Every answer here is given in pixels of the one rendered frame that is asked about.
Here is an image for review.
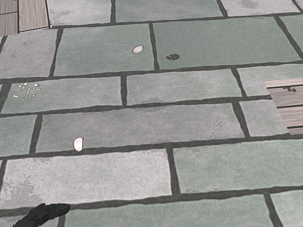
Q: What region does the left robot hand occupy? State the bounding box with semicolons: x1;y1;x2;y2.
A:
12;203;70;227

